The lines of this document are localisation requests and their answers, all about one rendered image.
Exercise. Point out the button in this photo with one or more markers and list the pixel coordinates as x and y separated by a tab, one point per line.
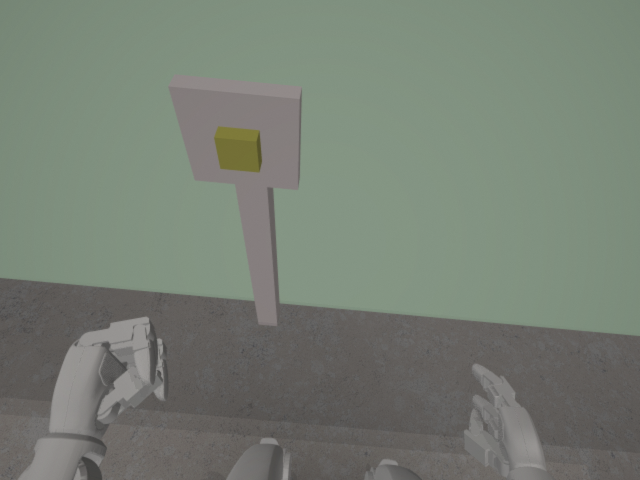
238	149

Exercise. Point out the robot right hand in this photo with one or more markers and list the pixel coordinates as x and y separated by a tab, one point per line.
511	427

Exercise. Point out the robot left hand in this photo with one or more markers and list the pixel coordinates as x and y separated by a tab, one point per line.
81	402

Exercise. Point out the left robot thigh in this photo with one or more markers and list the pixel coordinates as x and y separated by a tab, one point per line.
263	462

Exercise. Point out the left robot forearm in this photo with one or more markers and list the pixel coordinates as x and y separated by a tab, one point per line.
63	456

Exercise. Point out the panel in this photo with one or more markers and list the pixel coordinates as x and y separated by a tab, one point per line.
201	105

